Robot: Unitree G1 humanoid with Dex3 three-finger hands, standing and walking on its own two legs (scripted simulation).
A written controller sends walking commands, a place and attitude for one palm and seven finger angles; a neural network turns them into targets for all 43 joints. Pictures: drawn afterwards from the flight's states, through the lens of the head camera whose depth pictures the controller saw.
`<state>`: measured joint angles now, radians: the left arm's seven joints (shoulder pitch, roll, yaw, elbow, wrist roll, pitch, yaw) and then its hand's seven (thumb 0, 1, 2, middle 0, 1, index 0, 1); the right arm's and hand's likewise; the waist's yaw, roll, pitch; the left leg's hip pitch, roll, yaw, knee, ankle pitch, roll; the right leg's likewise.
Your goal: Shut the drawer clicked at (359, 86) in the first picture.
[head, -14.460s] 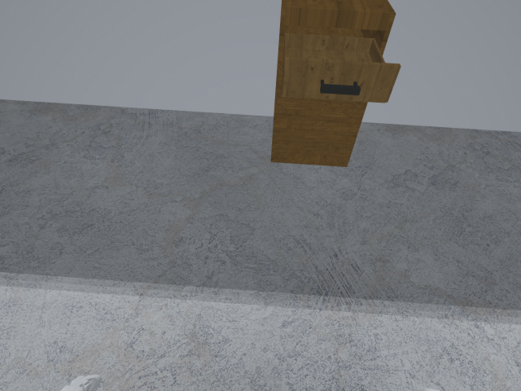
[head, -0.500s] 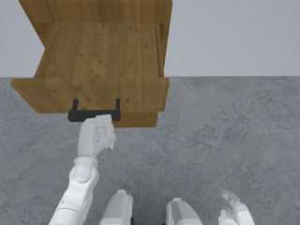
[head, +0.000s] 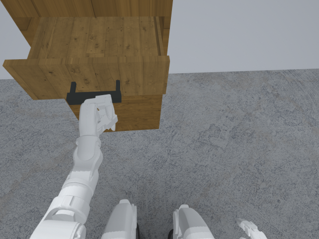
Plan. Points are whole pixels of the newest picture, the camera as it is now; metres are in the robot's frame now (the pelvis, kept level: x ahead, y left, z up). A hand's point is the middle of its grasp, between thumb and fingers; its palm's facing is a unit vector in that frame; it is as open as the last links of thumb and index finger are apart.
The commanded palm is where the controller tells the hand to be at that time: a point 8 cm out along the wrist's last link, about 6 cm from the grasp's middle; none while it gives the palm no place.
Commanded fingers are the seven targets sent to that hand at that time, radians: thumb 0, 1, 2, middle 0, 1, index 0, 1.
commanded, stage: push the drawer shut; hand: left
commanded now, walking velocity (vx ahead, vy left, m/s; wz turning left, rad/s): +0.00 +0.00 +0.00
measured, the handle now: (95, 91) +0.49 +0.17 +0.03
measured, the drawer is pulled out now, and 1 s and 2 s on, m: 0.18 0.06 0.00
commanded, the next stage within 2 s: pull the fist back off the drawer in 1.82 s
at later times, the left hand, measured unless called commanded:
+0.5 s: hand (113, 97) +0.47 +0.12 +0.03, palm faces +0.07 -1.00 -0.04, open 3.1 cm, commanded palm +0.46 +0.17 +0.03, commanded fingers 0.00 0.90 0.90 -1.40 -1.60 -1.40 -1.60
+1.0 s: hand (115, 79) +0.53 +0.12 +0.03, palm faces +0.08 -1.00 -0.04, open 3.2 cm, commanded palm +0.52 +0.16 +0.03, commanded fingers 0.00 0.90 0.90 -1.40 -1.60 -1.40 -1.60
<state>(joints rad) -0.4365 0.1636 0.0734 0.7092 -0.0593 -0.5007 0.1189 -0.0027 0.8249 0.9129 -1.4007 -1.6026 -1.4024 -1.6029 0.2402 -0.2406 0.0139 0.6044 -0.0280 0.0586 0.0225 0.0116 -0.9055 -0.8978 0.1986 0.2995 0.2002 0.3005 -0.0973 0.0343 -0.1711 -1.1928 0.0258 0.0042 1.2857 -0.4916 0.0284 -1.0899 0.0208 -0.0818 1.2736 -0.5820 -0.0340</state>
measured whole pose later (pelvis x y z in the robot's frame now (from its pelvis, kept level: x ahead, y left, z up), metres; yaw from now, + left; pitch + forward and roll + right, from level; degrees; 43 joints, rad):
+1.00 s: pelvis +0.00 +0.00 -0.02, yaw -2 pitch +28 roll -4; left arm -0.94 0.37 0.32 1.19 0.01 -0.53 0.07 0.03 0.82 0.91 -1.40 -1.60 -1.40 -1.60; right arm 0.34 -0.25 0.03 0.64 -0.06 0.11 0.05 0.01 -0.91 -0.90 0.20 0.30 0.20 0.30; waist -0.20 0.05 -0.16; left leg -1.35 0.05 -0.01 1.35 -0.51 0.03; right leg -1.24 0.05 -0.09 1.32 -0.58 -0.04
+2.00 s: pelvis -0.03 +0.01 -0.05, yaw -4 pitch +34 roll -8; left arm -1.32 0.65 0.34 1.37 0.11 -0.37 0.04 0.01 0.60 0.94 -1.40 -1.60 -1.40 -1.60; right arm 0.39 -0.25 0.10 0.64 -0.09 0.04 0.04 0.00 -0.91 -0.90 0.20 0.30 0.20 0.30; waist -0.33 0.05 -0.13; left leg -1.57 0.06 -0.07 1.45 -0.48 0.03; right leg -1.43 0.06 -0.15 1.38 -0.55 -0.04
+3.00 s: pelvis +0.04 +0.00 +0.04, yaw -2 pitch +23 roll -3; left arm -0.51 0.27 0.25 0.66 -0.11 -0.35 0.01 0.02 0.90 0.90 -1.40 -1.60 -1.40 -1.60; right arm 0.34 -0.23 0.02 0.57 0.01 0.13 0.06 0.01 -0.91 -0.90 0.20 0.30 0.20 0.30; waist -0.12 0.05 -0.15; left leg -1.03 0.05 0.01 1.11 -0.49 0.03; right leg -0.93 0.06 -0.05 1.06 -0.54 -0.03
